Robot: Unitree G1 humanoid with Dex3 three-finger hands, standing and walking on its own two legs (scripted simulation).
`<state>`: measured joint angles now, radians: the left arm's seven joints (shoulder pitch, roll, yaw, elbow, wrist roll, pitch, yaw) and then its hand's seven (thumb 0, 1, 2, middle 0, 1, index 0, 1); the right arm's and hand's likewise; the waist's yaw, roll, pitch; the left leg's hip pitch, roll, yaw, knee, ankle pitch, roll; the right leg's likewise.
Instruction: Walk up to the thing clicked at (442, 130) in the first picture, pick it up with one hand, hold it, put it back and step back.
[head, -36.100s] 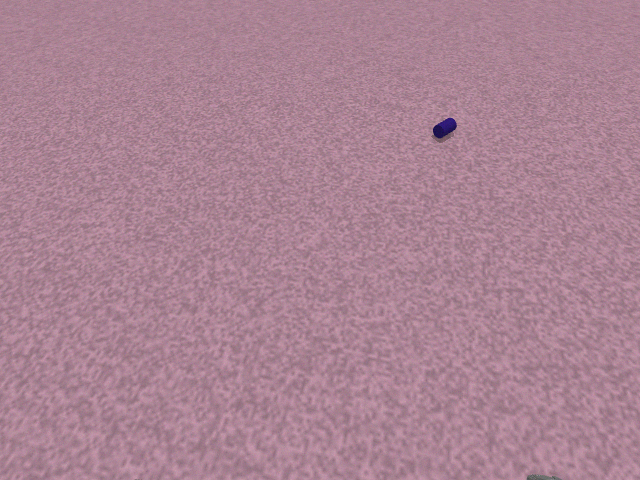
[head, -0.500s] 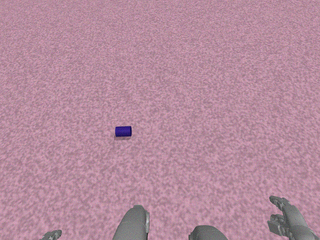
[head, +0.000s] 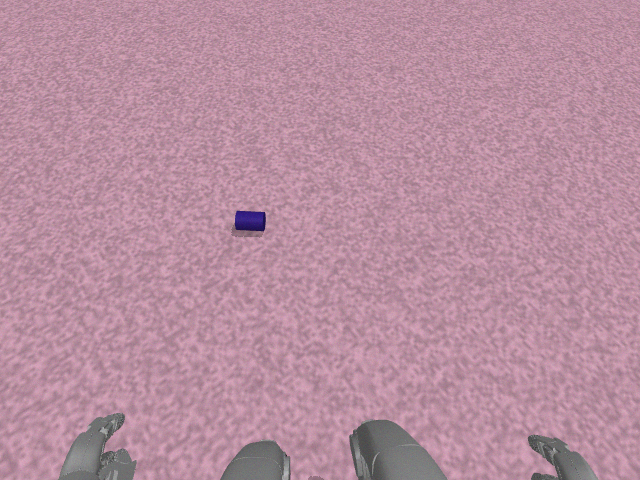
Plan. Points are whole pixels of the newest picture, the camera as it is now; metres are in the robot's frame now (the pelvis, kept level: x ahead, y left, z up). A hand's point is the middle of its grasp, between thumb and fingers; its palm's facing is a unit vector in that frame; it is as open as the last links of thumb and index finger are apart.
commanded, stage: step back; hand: left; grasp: from above
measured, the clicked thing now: (250, 221) +0.95 +0.25 -0.73
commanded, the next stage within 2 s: stand in 1.32 s
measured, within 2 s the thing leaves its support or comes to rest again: neither
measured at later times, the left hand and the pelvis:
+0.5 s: hand out of the picture -0.09 +0.27 -0.13, palm faces +0.07 -0.89 -0.45, open 7.4 cm; pelvis -0.14 -0.02 +0.00, yaw +4 degrees
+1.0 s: hand out of the picture -0.07 +0.24 -0.14, palm faces +0.07 -0.92 -0.39, open 7.4 cm; pelvis -0.11 -0.03 +0.00, yaw +3 degrees
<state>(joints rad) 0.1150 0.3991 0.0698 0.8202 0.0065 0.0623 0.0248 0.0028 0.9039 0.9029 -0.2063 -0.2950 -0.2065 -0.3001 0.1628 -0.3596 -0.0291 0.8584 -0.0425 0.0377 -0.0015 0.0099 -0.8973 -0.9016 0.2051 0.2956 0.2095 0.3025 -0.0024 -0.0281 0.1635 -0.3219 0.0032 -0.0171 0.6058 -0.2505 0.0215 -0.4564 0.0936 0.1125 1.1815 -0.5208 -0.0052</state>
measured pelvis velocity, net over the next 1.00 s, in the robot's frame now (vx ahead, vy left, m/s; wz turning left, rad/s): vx -0.11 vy -0.03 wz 0.06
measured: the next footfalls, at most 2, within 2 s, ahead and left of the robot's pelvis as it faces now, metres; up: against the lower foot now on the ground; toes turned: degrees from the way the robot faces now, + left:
right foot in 0.14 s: -0.05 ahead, -0.14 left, +0.00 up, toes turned +1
left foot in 0.50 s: -0.11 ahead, +0.11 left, +0.00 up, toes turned +1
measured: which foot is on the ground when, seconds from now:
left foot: down 0.00-0.16, up 0.18-0.48, down 0.50-0.78, up 0.80-1.00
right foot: up 0.00-0.12, down 0.14-1.00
